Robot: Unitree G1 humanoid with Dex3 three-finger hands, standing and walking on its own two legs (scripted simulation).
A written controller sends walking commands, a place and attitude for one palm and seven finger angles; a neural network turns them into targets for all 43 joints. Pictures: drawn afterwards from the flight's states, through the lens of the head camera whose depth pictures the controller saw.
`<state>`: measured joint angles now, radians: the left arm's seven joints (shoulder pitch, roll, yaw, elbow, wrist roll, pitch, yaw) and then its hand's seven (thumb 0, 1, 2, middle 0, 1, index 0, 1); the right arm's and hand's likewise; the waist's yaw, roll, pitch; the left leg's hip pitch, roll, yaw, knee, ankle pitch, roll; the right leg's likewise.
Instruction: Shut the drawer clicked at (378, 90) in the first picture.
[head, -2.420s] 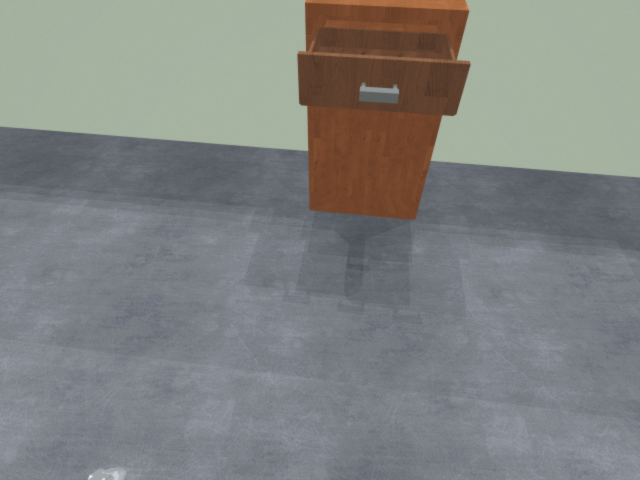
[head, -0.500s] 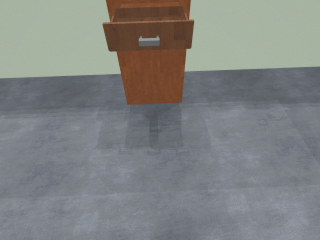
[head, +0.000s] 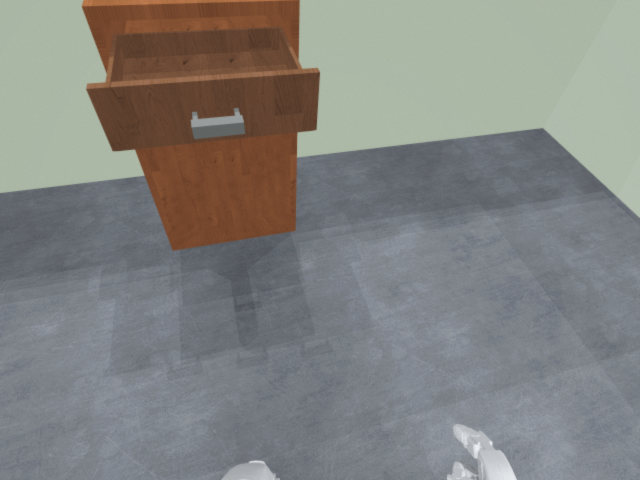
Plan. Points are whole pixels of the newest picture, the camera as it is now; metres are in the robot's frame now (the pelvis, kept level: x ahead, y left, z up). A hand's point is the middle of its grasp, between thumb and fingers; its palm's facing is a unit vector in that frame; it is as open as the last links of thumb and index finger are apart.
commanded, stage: walk to a spot facing it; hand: left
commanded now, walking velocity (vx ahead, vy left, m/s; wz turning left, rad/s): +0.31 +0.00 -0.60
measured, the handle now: (217, 120) +0.73 +0.30 +0.01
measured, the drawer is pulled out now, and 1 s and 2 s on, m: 0.29 0.29 0.29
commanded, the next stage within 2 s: turn to face it in 0.50 s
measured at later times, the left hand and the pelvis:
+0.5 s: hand (287, 324) +0.38 +0.10 -0.14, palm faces -0.39 -0.90 -0.21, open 7.4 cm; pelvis +0.17 -0.02 +0.00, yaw -18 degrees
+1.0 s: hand (262, 336) +0.36 +0.14 -0.16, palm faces -0.20 -0.97 -0.16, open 7.4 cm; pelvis +0.24 -0.02 +0.02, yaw -15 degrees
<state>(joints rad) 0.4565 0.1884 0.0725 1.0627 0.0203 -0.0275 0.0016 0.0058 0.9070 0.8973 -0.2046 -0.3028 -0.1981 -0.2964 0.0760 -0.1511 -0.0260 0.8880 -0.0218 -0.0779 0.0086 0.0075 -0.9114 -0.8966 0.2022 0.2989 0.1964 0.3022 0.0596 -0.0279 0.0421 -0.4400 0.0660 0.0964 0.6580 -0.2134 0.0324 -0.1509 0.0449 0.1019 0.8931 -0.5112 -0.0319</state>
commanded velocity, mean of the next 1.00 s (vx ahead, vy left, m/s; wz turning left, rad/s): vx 0.07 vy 0.00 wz -0.08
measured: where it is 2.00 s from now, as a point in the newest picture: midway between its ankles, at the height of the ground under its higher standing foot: outside the picture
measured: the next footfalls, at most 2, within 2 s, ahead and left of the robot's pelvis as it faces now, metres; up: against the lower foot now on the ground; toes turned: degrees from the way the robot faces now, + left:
right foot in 0.50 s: +0.27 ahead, -0.15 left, +0.00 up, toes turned -25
left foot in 0.86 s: +0.34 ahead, +0.06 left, +0.00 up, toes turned -14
